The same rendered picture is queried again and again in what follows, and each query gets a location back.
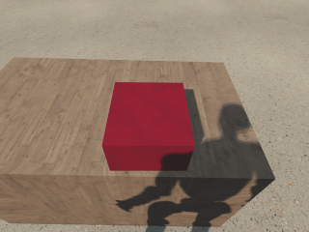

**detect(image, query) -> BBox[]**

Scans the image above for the carton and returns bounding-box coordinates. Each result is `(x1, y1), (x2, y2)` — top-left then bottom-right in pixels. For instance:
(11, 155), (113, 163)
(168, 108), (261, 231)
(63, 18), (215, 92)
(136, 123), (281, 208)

(101, 82), (195, 171)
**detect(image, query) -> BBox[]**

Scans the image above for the pedestal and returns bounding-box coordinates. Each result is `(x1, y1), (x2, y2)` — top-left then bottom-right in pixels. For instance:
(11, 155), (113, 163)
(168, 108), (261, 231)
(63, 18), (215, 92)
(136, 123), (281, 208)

(0, 57), (275, 227)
